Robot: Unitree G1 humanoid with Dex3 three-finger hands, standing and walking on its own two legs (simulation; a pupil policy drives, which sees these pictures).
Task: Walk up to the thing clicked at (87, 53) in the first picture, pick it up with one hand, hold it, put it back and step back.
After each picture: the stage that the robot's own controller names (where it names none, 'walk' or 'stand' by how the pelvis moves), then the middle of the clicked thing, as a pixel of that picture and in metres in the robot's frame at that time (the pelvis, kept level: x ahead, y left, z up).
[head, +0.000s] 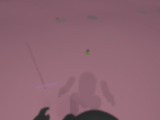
stand; (87, 52) +1.41 +0.03 -0.72
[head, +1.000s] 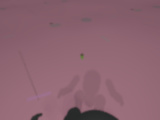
walk; (82, 56) +1.28 +0.24 -0.71
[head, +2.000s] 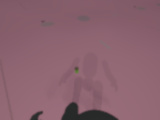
walk; (76, 70) +0.81 +0.24 -0.71
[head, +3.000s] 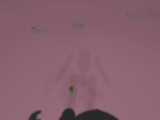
walk; (71, 89) +0.49 +0.19 -0.70
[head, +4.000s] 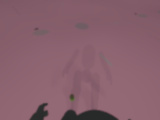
stand; (72, 97) +0.37 +0.18 -0.71
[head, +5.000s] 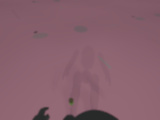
stand; (71, 101) +0.35 +0.19 -0.72
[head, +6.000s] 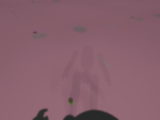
stand; (70, 101) +0.35 +0.19 -0.73
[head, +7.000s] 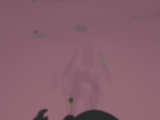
stand; (71, 101) +0.34 +0.19 -0.73
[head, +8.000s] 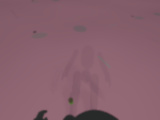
stand; (70, 101) +0.35 +0.19 -0.73
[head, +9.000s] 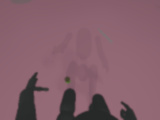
go down; (67, 80) +0.38 +0.20 -0.56
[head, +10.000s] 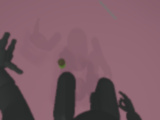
go down; (61, 63) +0.42 +0.24 -0.32
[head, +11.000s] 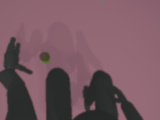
close in; (45, 58) +0.40 +0.28 -0.24
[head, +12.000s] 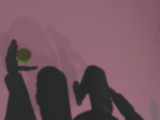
close; (24, 56) +0.39 +0.29 -0.21
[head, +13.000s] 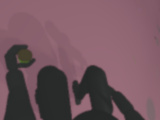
lift; (25, 57) +0.38 +0.29 -0.22
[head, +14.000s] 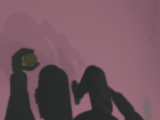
lift; (29, 60) +0.36 +0.27 -0.22
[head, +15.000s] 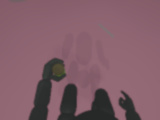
lift; (59, 72) +0.32 +0.20 +0.00
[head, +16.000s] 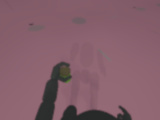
hold; (65, 75) +0.32 +0.17 +0.02
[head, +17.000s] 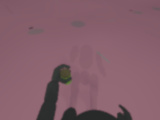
hold; (66, 76) +0.32 +0.17 +0.01
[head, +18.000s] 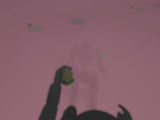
crouch; (68, 78) +0.31 +0.15 -0.01
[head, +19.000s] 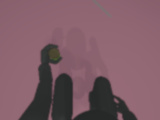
lower; (55, 56) +0.43 +0.23 -0.08
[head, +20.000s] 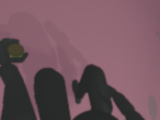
lower; (17, 52) +0.41 +0.31 -0.21
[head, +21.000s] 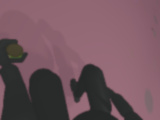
lower; (16, 53) +0.41 +0.30 -0.22
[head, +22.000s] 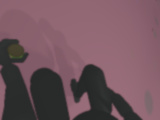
lower; (17, 53) +0.41 +0.30 -0.22
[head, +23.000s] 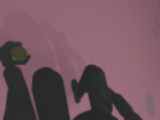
lower; (19, 55) +0.40 +0.30 -0.22
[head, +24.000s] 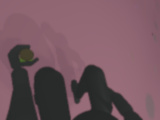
open; (26, 57) +0.39 +0.27 -0.22
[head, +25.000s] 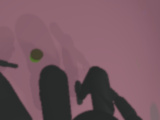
stand; (36, 56) +0.39 +0.26 -0.23
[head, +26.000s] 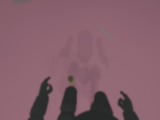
walk; (70, 79) +0.39 +0.18 -0.53
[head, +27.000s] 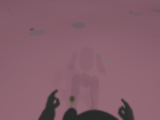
stand; (72, 99) +0.35 +0.16 -0.66
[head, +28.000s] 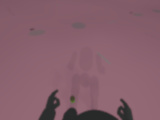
stand; (72, 99) +0.36 +0.16 -0.67
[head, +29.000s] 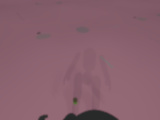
stand; (75, 101) +0.37 +0.15 -0.72
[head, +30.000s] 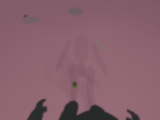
walk; (74, 85) +0.44 +0.14 -0.70
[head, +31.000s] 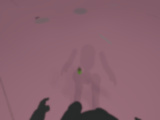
walk; (79, 71) +0.70 +0.18 -0.70
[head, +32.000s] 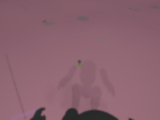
stand; (79, 63) +1.01 +0.19 -0.70
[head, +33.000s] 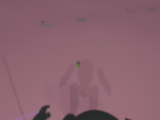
stand; (78, 64) +1.00 +0.18 -0.72
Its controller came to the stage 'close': yes
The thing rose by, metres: 0.71
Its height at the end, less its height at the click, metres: +0.00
